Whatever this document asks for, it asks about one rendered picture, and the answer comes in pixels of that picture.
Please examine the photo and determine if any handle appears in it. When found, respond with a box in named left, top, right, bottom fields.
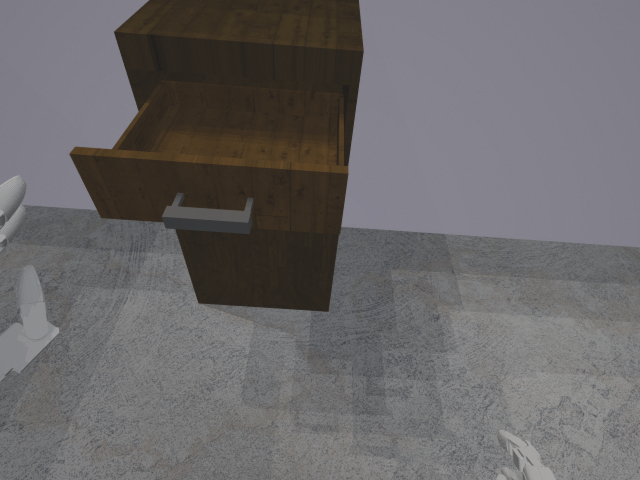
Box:
left=162, top=193, right=254, bottom=234

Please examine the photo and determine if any right robot hand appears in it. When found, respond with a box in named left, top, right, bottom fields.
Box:
left=496, top=430, right=557, bottom=480

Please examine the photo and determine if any cabinet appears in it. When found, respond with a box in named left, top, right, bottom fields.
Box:
left=114, top=0, right=364, bottom=312

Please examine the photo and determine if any left robot hand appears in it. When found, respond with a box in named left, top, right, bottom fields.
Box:
left=0, top=175, right=59, bottom=382

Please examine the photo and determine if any drawer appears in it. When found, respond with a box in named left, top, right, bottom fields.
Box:
left=69, top=80, right=348, bottom=234

